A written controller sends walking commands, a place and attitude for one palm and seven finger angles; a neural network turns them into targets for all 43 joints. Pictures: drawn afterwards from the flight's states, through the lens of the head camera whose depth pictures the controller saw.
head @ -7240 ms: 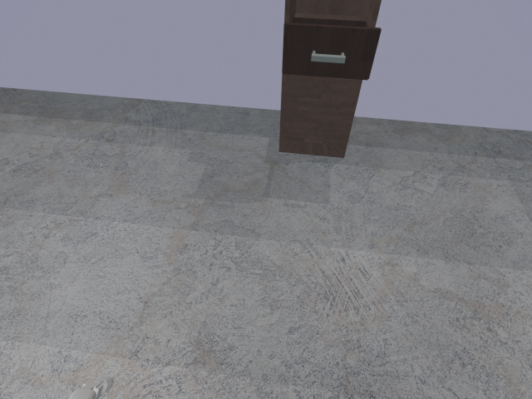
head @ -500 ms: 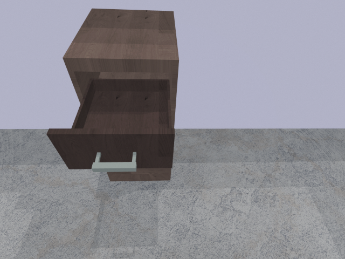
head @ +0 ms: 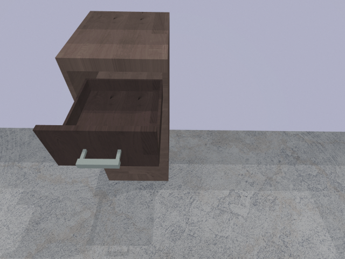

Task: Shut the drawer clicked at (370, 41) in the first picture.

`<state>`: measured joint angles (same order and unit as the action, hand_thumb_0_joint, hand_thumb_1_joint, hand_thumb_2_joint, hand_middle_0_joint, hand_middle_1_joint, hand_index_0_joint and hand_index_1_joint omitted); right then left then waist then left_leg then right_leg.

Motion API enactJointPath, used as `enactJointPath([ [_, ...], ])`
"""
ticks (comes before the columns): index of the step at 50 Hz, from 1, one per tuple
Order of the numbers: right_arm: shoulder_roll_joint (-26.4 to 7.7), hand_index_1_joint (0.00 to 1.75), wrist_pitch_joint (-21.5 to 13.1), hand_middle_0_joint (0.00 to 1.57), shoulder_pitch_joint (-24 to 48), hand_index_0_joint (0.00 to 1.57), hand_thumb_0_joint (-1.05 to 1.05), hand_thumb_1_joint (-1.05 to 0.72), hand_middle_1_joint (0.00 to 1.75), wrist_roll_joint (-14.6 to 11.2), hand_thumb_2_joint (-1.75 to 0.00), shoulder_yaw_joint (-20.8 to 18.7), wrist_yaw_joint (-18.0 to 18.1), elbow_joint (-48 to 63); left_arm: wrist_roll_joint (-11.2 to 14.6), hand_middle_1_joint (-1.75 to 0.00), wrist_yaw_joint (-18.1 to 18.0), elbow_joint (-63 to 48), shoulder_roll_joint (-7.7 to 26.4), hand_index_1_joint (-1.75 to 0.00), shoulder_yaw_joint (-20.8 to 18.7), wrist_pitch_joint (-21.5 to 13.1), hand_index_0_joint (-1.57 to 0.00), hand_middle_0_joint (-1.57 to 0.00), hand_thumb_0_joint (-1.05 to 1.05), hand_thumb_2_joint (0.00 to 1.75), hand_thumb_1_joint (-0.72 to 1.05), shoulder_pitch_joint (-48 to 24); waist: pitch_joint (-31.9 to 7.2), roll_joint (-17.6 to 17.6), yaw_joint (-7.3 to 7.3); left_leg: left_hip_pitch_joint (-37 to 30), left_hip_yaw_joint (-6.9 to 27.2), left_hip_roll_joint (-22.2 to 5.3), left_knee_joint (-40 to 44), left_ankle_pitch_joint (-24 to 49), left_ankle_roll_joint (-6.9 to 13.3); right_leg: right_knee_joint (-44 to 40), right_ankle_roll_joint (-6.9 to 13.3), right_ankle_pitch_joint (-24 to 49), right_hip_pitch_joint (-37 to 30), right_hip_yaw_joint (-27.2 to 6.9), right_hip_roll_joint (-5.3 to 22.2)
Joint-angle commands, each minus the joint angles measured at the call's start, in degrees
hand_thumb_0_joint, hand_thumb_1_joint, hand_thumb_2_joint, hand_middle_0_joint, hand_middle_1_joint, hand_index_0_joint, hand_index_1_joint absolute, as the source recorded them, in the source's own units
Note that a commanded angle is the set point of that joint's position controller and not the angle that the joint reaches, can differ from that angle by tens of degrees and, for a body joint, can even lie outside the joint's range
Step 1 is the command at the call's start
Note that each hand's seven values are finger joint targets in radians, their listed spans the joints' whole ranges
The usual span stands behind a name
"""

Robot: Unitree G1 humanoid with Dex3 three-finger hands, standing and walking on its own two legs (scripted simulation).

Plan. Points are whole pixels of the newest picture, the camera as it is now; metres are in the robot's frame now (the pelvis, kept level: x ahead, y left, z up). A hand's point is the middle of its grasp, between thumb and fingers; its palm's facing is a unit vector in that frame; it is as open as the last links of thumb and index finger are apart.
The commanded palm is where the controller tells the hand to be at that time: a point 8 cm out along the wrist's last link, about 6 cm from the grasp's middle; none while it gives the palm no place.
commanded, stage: come to a stop and stand still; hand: left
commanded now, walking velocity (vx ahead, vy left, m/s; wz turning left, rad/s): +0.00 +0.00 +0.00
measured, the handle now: (100, 158) +0.39 +0.25 -0.05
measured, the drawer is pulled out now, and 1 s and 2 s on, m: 0.29 0.29 0.29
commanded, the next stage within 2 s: look again from close up in 0.12 s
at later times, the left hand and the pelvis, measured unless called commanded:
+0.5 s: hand out of the picture -0.01 +0.21 -0.18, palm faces +0.02 -0.98 -0.20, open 7.4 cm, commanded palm none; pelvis -0.02 +0.04 +0.00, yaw -1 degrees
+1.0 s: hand out of the picture -0.05 +0.22 -0.18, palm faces +0.02 -0.99 -0.14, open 7.4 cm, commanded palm none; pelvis -0.01 +0.07 +0.00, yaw +0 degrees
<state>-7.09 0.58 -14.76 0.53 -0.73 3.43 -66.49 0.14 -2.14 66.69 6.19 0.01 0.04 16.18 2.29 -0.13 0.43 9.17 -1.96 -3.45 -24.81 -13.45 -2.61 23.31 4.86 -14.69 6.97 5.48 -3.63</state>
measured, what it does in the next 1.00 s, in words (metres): shifts its weight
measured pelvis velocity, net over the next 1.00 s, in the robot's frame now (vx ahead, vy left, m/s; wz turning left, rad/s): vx -0.01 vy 0.07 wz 0.00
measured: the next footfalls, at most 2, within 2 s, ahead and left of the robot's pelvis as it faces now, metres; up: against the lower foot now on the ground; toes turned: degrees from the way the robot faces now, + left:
right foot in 1.62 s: +0.26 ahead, -0.10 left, +0.00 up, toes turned -1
left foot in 1.92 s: +0.10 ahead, +0.14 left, +0.00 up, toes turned +7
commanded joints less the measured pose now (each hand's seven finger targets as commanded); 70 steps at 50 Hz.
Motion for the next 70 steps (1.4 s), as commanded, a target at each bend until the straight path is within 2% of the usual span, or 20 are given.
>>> enactJointPath([
  [1, -3.47, 0.30, -0.31, 0.20, -4.63, 0.20, 0.00, -0.90, 0.30, -0.14, -0.90, -0.25, -0.22, 0.39, -0.23, -0.30, -0.47, -1.08, 6.24, -0.30, -1.00, -0.86, -0.20, -0.20, 0.00, 0.90, 0.90, 4.43, 3.05, -1.05, -0.57, -1.20, 1.71, -2.68, 3.29, 6.65, 2.20, -8.58, -4.82, 11.58, 3.53, -10.51, 10.42],
  [10, -4.12, 0.30, -0.59, 0.20, -5.05, 0.20, 0.00, -0.90, 0.30, 0.05, -0.90, -0.20, -0.57, 0.77, -0.36, -0.30, -0.49, -1.46, 5.42, -0.30, -0.92, -1.24, -0.20, -0.20, 0.00, 0.90, 0.90, 5.57, 3.12, 1.03, -0.58, -1.93, 2.07, -2.49, 4.88, 6.37, 2.47, -9.87, -4.20, 6.61, 4.17, -10.56, 10.19],
  [11, -5.83, 0.30, -2.27, 0.20, 0.31, 0.20, 0.00, -0.90, 0.30, -0.22, -0.90, -0.51, -1.26, 4.72, -1.57, -0.30, -2.91, -0.91, 7.84, -0.30, -1.44, -3.58, -0.20, -0.20, 0.00, 0.90, 0.90, 10.14, 2.91, 5.63, 1.54, 6.79, -2.96, -0.78, -11.05, -0.75, 0.81, -6.17, -11.46, 52.03, 0.56, -15.27, 14.52],
  [12, -3.77, 0.30, -1.36, 0.20, -4.73, 0.20, 0.00, -0.90, 0.30, -0.19, -0.90, -0.52, -1.21, 6.92, -1.58, -0.30, -2.73, -3.40, 9.97, -0.30, -2.17, -4.07, -0.20, -0.20, 0.00, 0.90, 0.90, 9.65, -3.11, 4.88, -1.77, 9.40, 2.08, 1.46, -14.65, -7.97, 2.58, -2.74, -10.97, 59.47, -5.74, -15.29, 17.30],
  [13, -3.73, 0.30, -0.97, 0.20, -4.81, 0.20, 0.00, -0.90, 0.30, 0.06, -0.90, -0.58, -1.41, 7.00, -1.47, -0.30, -2.34, -4.70, 10.72, -0.30, -2.48, -4.01, -0.20, -0.20, 0.00, 0.90, 0.90, 7.68, -4.76, 0.93, -1.44, 9.15, 0.93, 1.21, -14.64, -6.87, 3.27, -1.61, -9.00, 62.38, -7.57, -13.38, 17.71],
  [15, -2.35, 0.30, -1.51, 0.20, -4.99, 0.20, 0.00, -0.90, 0.30, -0.36, -0.90, -0.13, -1.71, 7.91, -1.43, -0.30, -1.74, -5.43, 8.46, -0.30, -1.65, -3.67, -0.20, -0.20, 0.00, 0.90, 0.90, 6.78, -7.23, 1.73, -1.66, 6.44, 0.63, 0.85, -10.40, -5.65, 2.96, -0.54, 0.83, 41.70, -4.81, -10.88, 15.99],
  [20, -5.23, 0.30, -1.99, 0.20, -7.73, 0.20, 0.00, -0.90, 0.30, 0.54, -0.90, 0.12, -1.75, 7.16, -0.70, -0.30, -0.93, -6.66, 5.41, -0.30, -0.88, -2.14, -0.20, -0.20, 0.00, 0.90, 0.90, 4.03, 3.07, 1.33, -1.65, 3.95, 4.66, -2.58, 0.86, 2.20, 4.44, -2.81, -1.12, -0.09, 8.70, -9.23, 9.05],
  [23, -5.63, 0.30, -2.22, 0.20, -6.01, 0.20, 0.00, -0.90, 0.30, 0.69, -0.90, 0.60, -1.76, 7.20, -0.87, -0.30, -0.57, -6.86, 6.37, -0.30, -0.88, -1.31, -0.20, -0.20, 0.00, 0.90, 0.90, 4.26, 5.59, -6.04, -0.04, 8.93, 8.02, -2.92, 5.54, 0.46, 5.33, -0.59, -1.52, -1.53, 6.13, -7.93, 7.56],
  [27, -7.03, 0.30, -2.13, 0.20, -5.84, 0.20, 0.00, -0.90, 0.30, 0.66, -0.90, 0.49, -1.82, 7.64, -1.00, -0.30, -0.04, -6.57, 6.07, -0.30, -0.44, -0.97, -0.20, -0.20, 0.00, 0.90, 0.90, 5.17, 7.19, -0.71, 0.31, 12.58, 9.98, -2.78, 10.18, -11.67, 5.84, 0.17, -1.87, -3.85, 5.75, -7.49, 7.21],
  [40, -6.76, 0.30, -2.77, 0.20, -6.41, 0.20, 0.00, -0.90, 0.30, 0.28, -0.90, 0.69, -1.77, 5.08, -0.93, -0.30, 0.09, -5.78, 5.74, -0.30, 0.08, -1.25, -0.20, -0.20, 0.00, 0.90, 0.90, 5.87, 1.96, -0.24, 0.10, 6.69, 8.94, -2.67, 9.89, -4.28, 6.18, 0.13, -2.67, 1.73, 4.76, -7.35, 8.59],
  [48, -7.83, 0.30, -1.60, 0.20, -6.21, 0.20, 0.00, -0.90, 0.30, 0.61, -0.90, -0.37, -1.89, 4.62, -2.05, -0.30, 0.80, -5.14, 5.09, -0.30, -0.33, -0.98, -0.20, -0.20, 0.00, 0.90, 0.90, 7.50, 6.04, -1.14, -0.06, 11.06, 15.06, -4.58, 11.64, -22.16, 9.76, 5.14, -2.37, -10.21, 8.42, -3.25, 6.31],
  [52, -6.38, 0.30, -2.45, 0.20, -5.86, 0.20, 0.00, -0.90, 0.30, 0.51, -0.90, -0.12, -1.91, 5.17, -1.68, -0.30, 0.87, -4.10, 4.76, -0.30, -0.49, -1.90, -0.20, -0.20, 0.00, 0.90, 0.90, 10.70, 4.76, -0.12, 0.41, 11.68, 11.05, -1.56, 5.70, -13.95, 9.13, 2.23, -1.18, -8.93, 5.62, -6.80, 8.75],
  [58, -3.06, 0.30, -3.25, 0.20, -4.86, 0.20, 0.00, -0.90, 0.30, 0.62, -0.90, 0.38, -2.00, 6.16, -1.34, -0.30, 0.25, -2.10, 7.88, -0.30, -1.65, -2.59, -0.20, -0.20, 0.00, 0.90, 0.90, 15.05, 2.19, 10.66, 0.74, 16.09, -1.15, 4.20, -11.55, -4.99, 6.25, -2.21, 3.47, 4.81, -2.87, -15.03, 16.71],
  [61, -2.54, 0.30, -3.74, 0.20, -4.77, 0.20, 0.00, -0.90, 0.30, 0.54, -0.90, 0.49, -2.02, 5.83, -1.60, -0.30, 0.11, -2.20, 7.60, -0.30, -1.89, -2.55, -0.20, -0.20, 0.00, 0.90, 0.90, 13.81, 2.78, 5.88, -0.50, 10.42, -1.97, 3.17, -6.31, -2.41, 6.17, 2.54, 3.58, 15.50, -0.04, -11.41, 15.59],
  [62, -3.43, 0.30, -4.02, 0.20, -8.24, 0.20, 0.00, -0.90, 0.30, 0.54, -0.90, 0.32, -1.94, 4.14, -1.50, -0.30, 0.30, -2.64, 6.85, -0.30, -1.63, -2.32, -0.20, -0.20, 0.00, 0.90, 0.90, 11.68, 1.49, 0.63, -2.42, 2.37, 0.56, 1.61, -2.09, 6.73, 7.02, 9.05, 1.28, 17.07, 4.58, -5.91, 11.50],
  [63, -6.93, 0.30, -4.36, 0.20, -14.76, 0.20, 0.00, -0.90, 0.30, 0.79, -0.90, -0.53, -1.43, 1.47, -1.34, -0.30, 0.49, -3.60, 5.27, -0.30, -1.18, -2.40, -0.20, -0.20, 0.00, 0.90, 0.90, 10.13, -0.94, -8.39, -4.53, -8.64, 10.56, -5.83, -1.45, 24.50, 10.52, 20.89, -1.53, 12.27, 13.92, -0.70, 6.46],
  [64, -9.57, 0.30, -4.37, 0.20, -21.22, 0.20, 0.00, -0.90, 0.30, 1.11, -0.90, -0.94, -0.46, -0.68, -1.24, -0.30, 0.37, -5.60, 4.23, -0.30, -0.56, -2.69, -0.20, -0.20, 0.00, 0.90, 0.90, 5.95, 0.05, -15.69, -6.77, -18.81, 21.18, -14.96, 1.24, 50.74, 16.21, 32.89, -3.45, -11.98, 27.63, 1.64, 3.01],
  [65, -9.88, 0.30, -3.83, 0.20, -23.79, 0.20, 0.00, -0.90, 0.30, 1.34, -0.90, -0.41, 0.21, -1.92, -1.49, -0.30, 0.20, -7.32, 6.29, -0.30, -1.17, -2.47, -0.20, -0.20, 0.00, 0.90, 0.90, 1.62, 1.61, -13.70, -7.42, -22.36, 23.48, -17.94, 0.38, 65.42, 18.14, 40.57, -3.00, -21.04, 34.39, -2.18, 3.87],
  [68, -8.72, 0.30, -4.12, 0.20, -18.32, 0.20, 0.00, -0.90, 0.30, 1.54, -0.90, -0.41, 0.23, 0.96, -1.68, -0.30, 1.29, -8.96, 5.86, -0.30, -2.00, -1.89, -0.20, -0.20, 0.00, 0.90, 0.90, -2.16, 4.78, -3.72, -5.14, -16.60, 17.77, -17.13, 2.17, 50.77, 17.53, 44.39, -2.48, -15.39, 37.16, -3.70, 7.24],
  [70, -8.33, 0.30, -4.34, 0.20, -14.86, 0.20, 0.00, -0.90, 0.30, 1.35, -0.90, -0.02, 0.14, 2.52, -1.43, -0.30, 1.92, -9.26, 3.61, -0.30, -1.85, -1.16, -0.20, -0.20, 0.00, 0.90, 0.90, -2.84, 5.80, -5.48, -3.18, -10.59, 12.29, -13.86, 5.48, 45.20, 15.43, 42.97, -3.31, -10.40, 34.17, -3.19, 7.64],
])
